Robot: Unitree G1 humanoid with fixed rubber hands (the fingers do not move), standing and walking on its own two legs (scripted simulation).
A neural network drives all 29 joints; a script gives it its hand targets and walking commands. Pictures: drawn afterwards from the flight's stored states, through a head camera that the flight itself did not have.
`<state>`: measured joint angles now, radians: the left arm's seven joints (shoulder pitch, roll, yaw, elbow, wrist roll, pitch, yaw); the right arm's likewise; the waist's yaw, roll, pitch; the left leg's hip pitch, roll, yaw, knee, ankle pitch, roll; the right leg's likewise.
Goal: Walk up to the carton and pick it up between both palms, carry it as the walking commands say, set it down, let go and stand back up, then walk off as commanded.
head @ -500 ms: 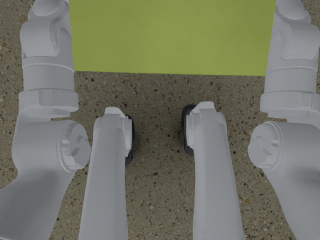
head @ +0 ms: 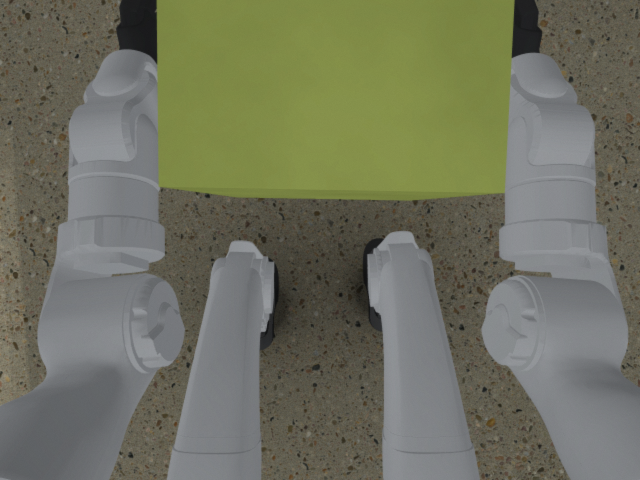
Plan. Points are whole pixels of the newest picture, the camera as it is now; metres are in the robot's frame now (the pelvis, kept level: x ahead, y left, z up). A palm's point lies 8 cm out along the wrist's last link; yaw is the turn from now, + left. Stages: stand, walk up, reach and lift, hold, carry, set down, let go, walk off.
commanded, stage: reach and lift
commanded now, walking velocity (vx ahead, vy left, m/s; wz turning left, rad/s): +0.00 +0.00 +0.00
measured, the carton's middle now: (329, 70) +0.52 -0.02 -0.13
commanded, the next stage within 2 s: none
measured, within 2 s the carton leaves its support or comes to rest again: neither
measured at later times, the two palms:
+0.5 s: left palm (103, 54) +0.50 +0.16 +0.00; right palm (549, 51) +0.49 -0.19 -0.01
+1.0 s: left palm out of the picture +0.48 +0.15 +0.13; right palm out of the picture +0.46 -0.20 +0.13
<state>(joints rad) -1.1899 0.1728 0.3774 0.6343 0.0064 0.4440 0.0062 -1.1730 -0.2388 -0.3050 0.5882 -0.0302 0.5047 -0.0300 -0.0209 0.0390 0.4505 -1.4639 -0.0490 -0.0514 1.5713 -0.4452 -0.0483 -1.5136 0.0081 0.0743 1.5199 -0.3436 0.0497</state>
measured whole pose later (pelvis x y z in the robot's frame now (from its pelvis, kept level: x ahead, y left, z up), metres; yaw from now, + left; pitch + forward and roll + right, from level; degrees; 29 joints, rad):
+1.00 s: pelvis +0.10 +0.00 +0.15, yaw -1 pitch +20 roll +1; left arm -0.62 -0.01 0.43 0.69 0.20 0.43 -0.11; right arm -0.58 -0.03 -0.41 0.63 -0.22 0.47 0.11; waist -0.02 0.02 -0.15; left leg -0.93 -0.02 -0.05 0.96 -0.38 -0.02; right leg -0.98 0.00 0.07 0.93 -0.30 0.04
